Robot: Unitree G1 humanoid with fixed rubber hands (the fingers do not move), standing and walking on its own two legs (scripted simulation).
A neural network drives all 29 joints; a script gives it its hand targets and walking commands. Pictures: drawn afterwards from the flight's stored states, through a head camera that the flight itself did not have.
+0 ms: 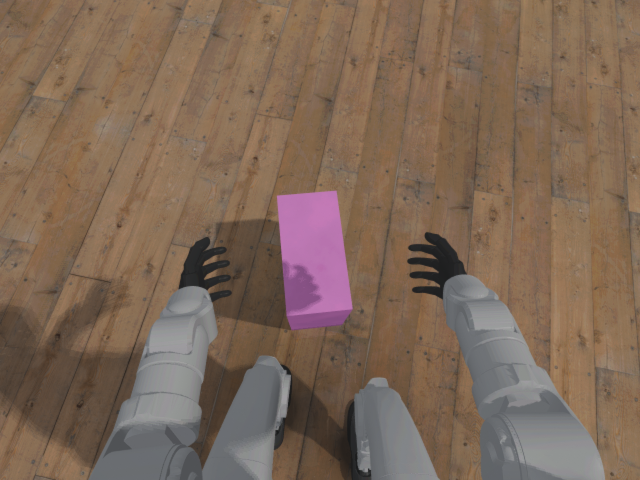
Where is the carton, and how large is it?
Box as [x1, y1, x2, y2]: [277, 191, 352, 329]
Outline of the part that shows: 336,191 277,196 286,314 291,329 341,324 352,309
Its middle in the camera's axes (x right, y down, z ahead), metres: -0.02 +0.06 +0.99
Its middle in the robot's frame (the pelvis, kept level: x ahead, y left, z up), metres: +0.51 +0.05 -0.54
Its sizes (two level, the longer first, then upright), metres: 0.284 0.142 0.271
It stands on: the floor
